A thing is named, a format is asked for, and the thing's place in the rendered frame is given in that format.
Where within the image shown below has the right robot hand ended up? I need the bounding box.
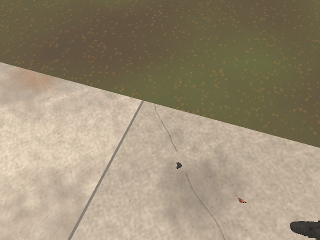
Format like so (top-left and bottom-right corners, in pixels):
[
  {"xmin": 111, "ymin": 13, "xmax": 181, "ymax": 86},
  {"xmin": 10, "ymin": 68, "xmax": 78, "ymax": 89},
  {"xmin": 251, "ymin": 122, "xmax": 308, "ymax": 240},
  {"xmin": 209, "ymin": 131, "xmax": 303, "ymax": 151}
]
[{"xmin": 290, "ymin": 220, "xmax": 320, "ymax": 240}]

